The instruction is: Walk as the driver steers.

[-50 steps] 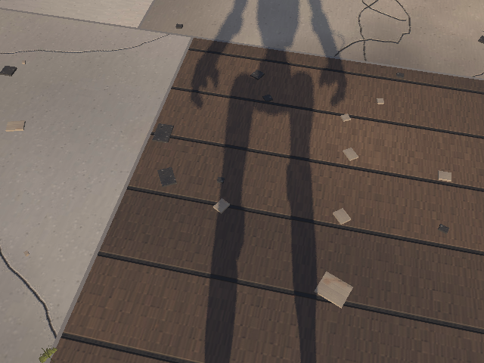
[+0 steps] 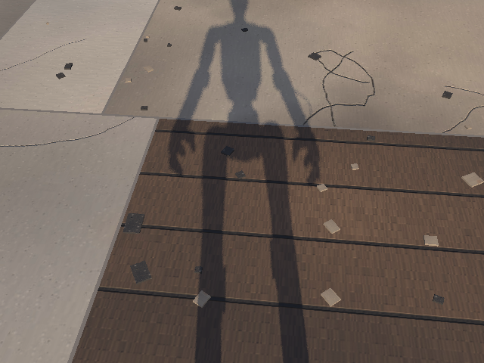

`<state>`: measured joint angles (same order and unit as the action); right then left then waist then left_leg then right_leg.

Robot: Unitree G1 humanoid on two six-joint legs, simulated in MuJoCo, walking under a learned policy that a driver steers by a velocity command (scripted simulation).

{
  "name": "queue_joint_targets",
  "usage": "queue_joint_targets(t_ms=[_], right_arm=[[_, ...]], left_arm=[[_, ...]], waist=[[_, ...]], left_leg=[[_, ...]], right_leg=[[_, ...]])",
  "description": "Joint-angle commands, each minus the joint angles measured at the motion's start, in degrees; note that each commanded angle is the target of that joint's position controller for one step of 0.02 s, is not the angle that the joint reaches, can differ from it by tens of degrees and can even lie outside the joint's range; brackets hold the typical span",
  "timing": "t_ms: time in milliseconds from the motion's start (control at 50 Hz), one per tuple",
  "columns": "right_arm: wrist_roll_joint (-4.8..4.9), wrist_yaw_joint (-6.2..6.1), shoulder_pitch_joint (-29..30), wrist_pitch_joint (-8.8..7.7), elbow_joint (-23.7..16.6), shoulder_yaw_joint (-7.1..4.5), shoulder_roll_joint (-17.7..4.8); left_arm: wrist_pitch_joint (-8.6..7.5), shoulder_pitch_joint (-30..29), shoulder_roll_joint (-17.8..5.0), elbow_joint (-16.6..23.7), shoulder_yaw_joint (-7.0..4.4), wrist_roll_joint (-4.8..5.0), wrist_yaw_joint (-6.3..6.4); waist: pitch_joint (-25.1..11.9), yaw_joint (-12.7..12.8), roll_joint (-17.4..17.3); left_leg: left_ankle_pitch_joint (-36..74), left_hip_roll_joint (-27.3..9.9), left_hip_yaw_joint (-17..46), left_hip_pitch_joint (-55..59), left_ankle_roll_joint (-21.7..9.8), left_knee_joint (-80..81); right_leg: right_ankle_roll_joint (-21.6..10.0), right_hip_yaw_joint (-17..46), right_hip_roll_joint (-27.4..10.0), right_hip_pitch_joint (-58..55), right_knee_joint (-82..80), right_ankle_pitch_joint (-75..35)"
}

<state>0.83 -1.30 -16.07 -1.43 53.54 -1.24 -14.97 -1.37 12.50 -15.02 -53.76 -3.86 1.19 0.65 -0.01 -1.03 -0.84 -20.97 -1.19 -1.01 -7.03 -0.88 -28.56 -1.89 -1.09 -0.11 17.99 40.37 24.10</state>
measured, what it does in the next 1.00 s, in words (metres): walks ahead, turning left: left foot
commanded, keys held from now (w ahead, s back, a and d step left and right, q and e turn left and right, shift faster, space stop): w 0.18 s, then w+q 0.76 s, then w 0.06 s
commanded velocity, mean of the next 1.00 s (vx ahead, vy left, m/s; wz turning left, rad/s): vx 0.44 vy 0.00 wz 0.35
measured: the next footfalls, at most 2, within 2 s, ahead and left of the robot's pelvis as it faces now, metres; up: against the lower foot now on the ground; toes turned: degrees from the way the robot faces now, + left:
left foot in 0.56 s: +0.43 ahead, +0.12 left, +0.00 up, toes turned +12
right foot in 1.06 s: +0.75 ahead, +0.01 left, +0.00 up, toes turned +28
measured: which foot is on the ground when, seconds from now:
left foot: down 0.00-0.10, up 0.12-0.54, down 0.56-1.00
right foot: down 0.00-0.58, up 0.60-1.00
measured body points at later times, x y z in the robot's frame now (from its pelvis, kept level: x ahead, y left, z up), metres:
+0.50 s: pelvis +0.21 -0.01 -0.01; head +0.24 -0.01 +0.44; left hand +0.14 +0.24 -0.15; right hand +0.45 -0.21 -0.11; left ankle +0.39 +0.13 -0.71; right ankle +0.04 -0.12 -0.73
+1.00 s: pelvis +0.51 +0.05 +0.00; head +0.53 +0.08 +0.45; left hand +0.63 +0.36 -0.08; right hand +0.65 -0.20 -0.11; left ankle +0.39 +0.11 -0.73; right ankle +0.73 -0.02 -0.71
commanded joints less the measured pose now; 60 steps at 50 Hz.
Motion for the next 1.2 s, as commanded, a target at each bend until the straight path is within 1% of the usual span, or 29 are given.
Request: queue_joint_targets(t_ms=[20,60,80,100,120,140,160,220,340,440,500,540,560,580,600,620,640,660,720,820,940,1000,1040,1060,1080,1100,1120,1160,1200], right_arm=[[0.91,-0.15,1.3,-1.27,-2.5,-3.00,-10.8],[1.19,0.23,3.9,-0.97,-3.1,-3.06,-10.5],[0.77,0.34,4.7,-1.21,-3.4,-2.48,-8.7],[-0.10,0.58,6.3,-1.67,-5.3,-1.12,-4.2],[0.35,0.21,6.8,-2.70,-7.4,-1.13,-4.1],[1.76,0.45,6.1,-3.47,-7.0,-1.96,-7.0],[2.41,1.03,5.6,-4.13,-6.5,-2.11,-7.6],[1.23,2.04,6.4,-4.24,-5.7,-2.75,-7.2],[0.81,2.83,13.0,-2.62,-9.1,-1.46,-2.8],[0.65,4.19,20.4,-2.71,-13.2,-0.73,-2.3],[0.65,5.30,18.6,-2.76,-14.5,-1.80,-4.6],[0.86,5.40,7.7,-2.15,-12.3,-3.94,-8.1],[0.99,4.73,-1.3,-1.72,-10.2,-5.72,-11.0],[0.56,3.51,-7.6,-1.07,-9.6,-7.37,-16.4],[0.71,3.45,-5.8,-1.38,-10.7,-6.69,-16.1],[0.06,3.31,-4.9,-1.90,-10.6,-5.54,-12.0],[-0.17,3.21,-1.8,-2.53,-10.9,-5.07,-10.2],[-0.24,3.40,2.3,-3.10,-11.8,-4.65,-9.0],[-0.79,3.14,6.9,-3.50,-13.7,-4.06,-7.4],[-0.05,1.25,1.4,-3.28,-12.8,-4.84,-10.1],[0.87,0.51,-4.4,-1.94,-11.2,-4.97,-10.0],[0.28,0.05,-5.6,-1.38,-10.7,-4.75,-9.2],[-0.10,0.20,-5.1,-1.13,-10.7,-4.31,-8.1],[-0.58,0.56,-4.7,-1.36,-11.5,-3.24,-5.7],[-0.07,0.76,-11.8,-2.03,-11.9,-2.12,-2.5],[1.14,0.75,-14.5,-2.51,-11.5,-1.93,-3.8],[1.66,0.72,-8.3,-2.70,-12.0,-3.12,-9.3],[0.20,0.80,0.9,-2.83,-14.3,-3.13,-8.9],[-0.05,0.96,0.1,-2.40,-13.9,-3.25,-6.9]], left_arm=[[-3.41,-6.8,-4.0,4.4,-0.61,0.75,-1.28],[-3.54,2.5,-4.8,-0.6,-1.54,0.28,-1.51],[-3.31,8.5,-6.6,-2.6,-2.48,0.27,-1.26],[-3.28,15.3,-11.6,-3.6,-3.77,0.18,-0.61],[-3.91,18.2,-13.5,-3.9,-3.60,-0.17,-1.35],[-4.67,13.1,-9.8,-2.8,-2.18,-0.51,-1.40],[-5.14,9.4,-7.2,-1.6,-1.35,-0.52,-1.44],[-4.79,5.8,-4.3,-0.8,0.13,-1.21,-1.51],[-4.62,6.8,-7.1,-1.6,0.07,-2.02,0.07],[-4.45,10.2,-7.7,-3.0,-0.03,-0.97,0.49],[-3.21,8.6,-9.8,-2.0,-0.74,-1.00,0.80],[-1.81,7.4,-10.9,-0.8,-1.16,-1.50,1.44],[-1.46,7.0,-10.9,0.1,-0.99,-1.50,1.71],[-2.34,10.7,-6.2,2.3,0.47,-2.41,1.15],[-4.91,12.2,-2.0,3.4,2.16,-1.93,-0.21],[-7.05,4.7,-8.0,5.5,0.46,0.34,-1.07],[-8.01,1.0,-9.0,7.3,0.37,1.49,-1.15],[-8.27,0.3,-8.3,7.3,0.29,0.62,-0.56],[-6.02,3.3,-7.8,7.4,-0.49,-1.43,0.16],[-4.84,-6.7,-5.6,12.1,0.09,-2.59,0.78],[-6.03,-15.8,-5.8,16.0,0.53,-0.99,-0.71],[-6.96,-14.6,-7.6,16.0,0.05,-0.97,-1.71],[-7.52,-7.4,-9.2,14.2,-0.90,-1.33,-1.56],[-7.80,0.4,-11.6,13.2,-1.71,-2.23,-1.21],[-7.37,8.8,-16.9,11.8,-3.19,-2.88,-0.96],[-6.49,12.7,-15.0,8.8,-3.30,-0.91,-1.68],[-6.26,9.6,-10.0,10.0,-1.89,-0.07,-1.71],[-5.40,3.1,-6.9,11.0,-0.55,-1.20,-1.60],[-5.56,-0.2,-5.1,11.1,0.17,-2.26,-1.50]], waist=[[8.4,-0.3,-7.0],[3.6,4.3,-5.7],[0.8,6.9,-3.3],[-1.8,9.0,10.9],[-3.9,9.2,17.9],[-0.2,6.6,10.3],[2.5,5.1,8.1],[4.5,3.1,5.8],[6.5,3.9,4.2],[8.5,5.3,3.5],[4.8,2.1,5.3],[-2.8,-3.9,7.1],[-7.2,-8.5,5.4],[-14.2,-7.4,-6.4],[-21.6,-4.0,-11.6],[-16.5,-6.4,-7.3],[-8.9,-4.8,-3.9],[-4.0,-1.8,2.3],[-1.4,2.9,0.2],[1.5,0.1,-1.1],[0.6,-3.7,-3.7],[-0.4,-2.8,-5.3],[-3.1,1.1,-6.5],[-10.1,4.9,-4.3],[-19.5,4.4,8.3],[-20.4,4.7,18.5],[-11.2,6.2,10.3],[-0.6,4.7,3.6],[1.4,1.8,5.4]], left_leg=[[-7.2,-16.0,18.5,-0.2,-10.6,17.4],[1.6,-10.3,10.3,-8.8,-7.8,11.6],[7.5,-7.5,6.2,-13.4,-5.6,4.0],[4.9,-0.5,-1.6,-23.5,-0.7,-16.3],[-11.2,4.4,1.9,-32.6,0.5,-30.6],[-10.4,0.4,6.6,-37.7,-0.8,-38.2],[-4.5,-2.1,6.9,-39.3,-2.3,-39.2],[7.3,-6.2,5.3,-37.2,-2.6,-34.0],[20.1,-3.8,3.0,-33.7,0.4,-17.4],[25.1,-2.5,-0.7,-30.3,-2.0,-6.3],[18.8,0.7,-3.7,-26.3,-5.3,-5.6],[14.3,5.0,-6.1,-13.5,-7.8,-6.7],[14.9,5.6,-3.6,1.1,-9.8,-4.6],[7.6,-7.3,19.2,22.5,-16.9,-3.3],[-4.5,-18.3,50.4,31.6,-25.2,9.5],[-6.5,-16.7,47.0,27.8,-21.4,13.6],[-2.6,-14.8,38.2,19.1,-18.8,14.4],[4.5,-12.1,31.6,9.2,-17.3,15.2],[15.3,-7.7,22.9,-4.5,-16.3,17.7],[18.2,-3.8,16.4,-10.6,-14.5,18.1],[13.5,-3.9,19.8,-6.1,-11.2,12.7],[16.7,-7.2,23.5,1.3,-10.6,7.1],[26.2,-5.4,22.9,2.1,-9.0,0.7],[26.0,-2.6,19.8,-2.1,-7.2,-11.2],[10.5,5.2,12.7,-19.7,-2.6,-30.7],[-11.9,6.6,10.6,-33.2,-0.9,-42.4],[-8.7,3.4,12.7,-38.4,-1.3,-46.2],[-0.6,-0.7,8.9,-37.9,-1.2,-42.6],[1.9,-2.7,8.3,-31.6,-0.4,-37.0]], right_leg=[[-1.9,0.3,-2.8,8.9,-5.9,-0.1],[-1.0,-3.9,1.9,-11.6,-13.8,-13.4],[-1.6,-0.8,0.7,-20.3,-14.3,-13.2],[-7.1,19.2,-11.5,-28.4,-22.7,-5.1],[-14.4,39.7,-20.6,-32.0,-29.8,-1.0],[-14.8,36.8,-21.3,-29.9,-29.3,1.5],[-12.7,30.5,-18.8,-27.6,-29.6,0.8],[-8.0,16.0,-14.0,-22.9,-31.9,-14.1],[-7.2,0.9,-11.1,-15.5,-35.3,-26.7],[-6.4,-4.7,-13.4,-18.8,-35.5,-31.0],[-4.7,-7.4,-15.0,-25.6,-26.4,-55.2],[-3.2,-8.9,-14.4,-25.8,-9.9,-70.8],[-1.5,-9.5,-12.4,-17.6,3.7,-66.2],[1.6,-9.6,-6.0,4.3,26.1,-36.6],[2.6,1.8,4.6,19.5,41.3,7.5],[0.7,8.9,0.9,25.5,43.8,4.9],[-0.7,7.8,-1.9,26.5,40.3,-0.4],[-0.7,7.3,-4.3,23.9,34.6,-4.0],[1.4,7.2,-7.3,15.1,25.5,-7.6],[5.6,4.9,-5.3,16.3,6.0,-22.5],[5.3,5.5,-0.9,10.9,-10.8,-30.6],[3.2,5.7,-1.0,9.9,-13.4,-24.8],[-0.2,3.6,-0.2,-0.1,-16.7,-22.0],[-3.9,8.6,-6.0,-13.4,-14.5,-21.8],[-12.9,28.7,-18.3,-35.6,-14.0,-17.5],[-17.0,46.9,-24.1,-40.6,-21.7,-2.3],[-14.0,42.5,-21.8,-34.0,-23.9,5.9],[-11.2,28.2,-16.5,-19.4,-26.4,-4.4],[-9.6,18.8,-13.5,-11.7,-27.6,-24.1]])
Velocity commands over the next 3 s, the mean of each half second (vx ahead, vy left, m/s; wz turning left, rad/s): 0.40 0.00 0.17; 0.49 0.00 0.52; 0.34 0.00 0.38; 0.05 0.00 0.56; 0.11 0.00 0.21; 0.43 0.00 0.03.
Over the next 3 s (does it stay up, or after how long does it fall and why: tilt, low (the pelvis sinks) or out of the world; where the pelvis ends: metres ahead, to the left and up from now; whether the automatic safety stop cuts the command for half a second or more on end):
stays up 0.96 0.32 0.01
